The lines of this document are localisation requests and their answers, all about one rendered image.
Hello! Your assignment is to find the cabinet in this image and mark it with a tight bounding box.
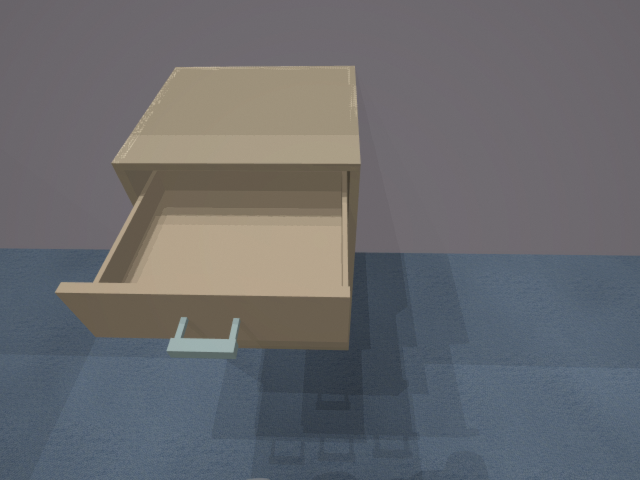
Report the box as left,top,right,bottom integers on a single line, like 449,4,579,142
111,66,361,350

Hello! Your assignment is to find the handle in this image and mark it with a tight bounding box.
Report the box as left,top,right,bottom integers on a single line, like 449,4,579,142
167,317,241,359

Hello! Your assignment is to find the drawer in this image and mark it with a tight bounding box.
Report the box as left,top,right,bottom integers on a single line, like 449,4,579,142
55,170,350,342

